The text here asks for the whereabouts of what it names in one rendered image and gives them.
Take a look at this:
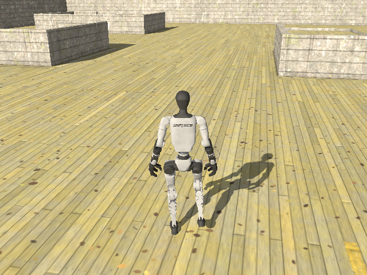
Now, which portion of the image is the left robot upper arm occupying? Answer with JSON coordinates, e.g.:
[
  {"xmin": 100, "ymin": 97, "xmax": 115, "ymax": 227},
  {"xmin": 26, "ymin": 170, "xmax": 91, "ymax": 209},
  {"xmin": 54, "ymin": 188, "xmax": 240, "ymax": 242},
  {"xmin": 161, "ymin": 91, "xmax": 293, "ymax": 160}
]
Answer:
[{"xmin": 156, "ymin": 116, "xmax": 171, "ymax": 148}]

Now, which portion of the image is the robot left hand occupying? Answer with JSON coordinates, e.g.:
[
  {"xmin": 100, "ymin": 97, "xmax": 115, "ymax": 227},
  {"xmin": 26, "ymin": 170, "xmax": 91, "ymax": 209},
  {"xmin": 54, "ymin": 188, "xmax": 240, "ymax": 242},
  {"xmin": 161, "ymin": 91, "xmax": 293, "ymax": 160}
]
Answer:
[{"xmin": 149, "ymin": 163, "xmax": 162, "ymax": 177}]

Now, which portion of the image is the humanoid robot torso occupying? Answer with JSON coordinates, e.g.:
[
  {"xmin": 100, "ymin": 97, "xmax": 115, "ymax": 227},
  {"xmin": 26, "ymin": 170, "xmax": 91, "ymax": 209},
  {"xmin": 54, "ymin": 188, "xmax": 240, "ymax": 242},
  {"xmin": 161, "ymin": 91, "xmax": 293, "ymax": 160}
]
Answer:
[{"xmin": 170, "ymin": 113, "xmax": 197, "ymax": 172}]

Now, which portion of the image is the right robot upper arm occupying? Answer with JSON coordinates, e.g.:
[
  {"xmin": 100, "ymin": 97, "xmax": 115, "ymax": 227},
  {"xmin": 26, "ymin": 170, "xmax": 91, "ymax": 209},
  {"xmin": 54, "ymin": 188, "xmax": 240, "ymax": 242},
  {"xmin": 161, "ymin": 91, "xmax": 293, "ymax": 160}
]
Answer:
[{"xmin": 195, "ymin": 115, "xmax": 210, "ymax": 147}]

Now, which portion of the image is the robot right shin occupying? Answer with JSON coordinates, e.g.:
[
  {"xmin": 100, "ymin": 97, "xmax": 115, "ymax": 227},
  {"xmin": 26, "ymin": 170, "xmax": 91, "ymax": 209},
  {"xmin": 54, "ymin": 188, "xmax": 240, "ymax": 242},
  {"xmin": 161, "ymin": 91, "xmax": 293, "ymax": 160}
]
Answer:
[{"xmin": 195, "ymin": 181, "xmax": 204, "ymax": 220}]

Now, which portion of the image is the robot right hand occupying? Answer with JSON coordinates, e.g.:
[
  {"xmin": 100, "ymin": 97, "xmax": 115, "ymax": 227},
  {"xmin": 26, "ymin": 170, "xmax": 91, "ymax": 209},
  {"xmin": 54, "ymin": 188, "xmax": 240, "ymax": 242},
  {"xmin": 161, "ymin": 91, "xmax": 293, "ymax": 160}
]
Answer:
[{"xmin": 204, "ymin": 163, "xmax": 217, "ymax": 176}]

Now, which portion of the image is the right robot forearm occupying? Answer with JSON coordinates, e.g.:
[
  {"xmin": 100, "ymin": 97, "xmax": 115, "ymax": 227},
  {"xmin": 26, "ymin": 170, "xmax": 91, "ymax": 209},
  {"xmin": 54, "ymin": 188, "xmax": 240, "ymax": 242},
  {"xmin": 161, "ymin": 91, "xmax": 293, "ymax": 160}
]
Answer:
[{"xmin": 205, "ymin": 139, "xmax": 216, "ymax": 164}]

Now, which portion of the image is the left robot forearm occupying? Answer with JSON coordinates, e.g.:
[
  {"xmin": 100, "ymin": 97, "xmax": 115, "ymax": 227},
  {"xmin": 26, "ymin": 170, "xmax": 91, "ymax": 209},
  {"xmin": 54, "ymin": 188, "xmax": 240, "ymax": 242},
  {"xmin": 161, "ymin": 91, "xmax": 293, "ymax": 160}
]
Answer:
[{"xmin": 150, "ymin": 139, "xmax": 162, "ymax": 165}]

